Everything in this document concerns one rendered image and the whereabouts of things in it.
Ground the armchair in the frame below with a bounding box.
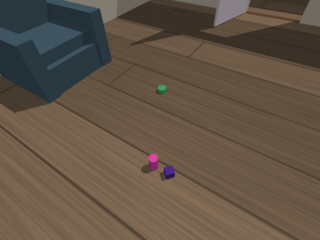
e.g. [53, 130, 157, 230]
[0, 0, 112, 103]

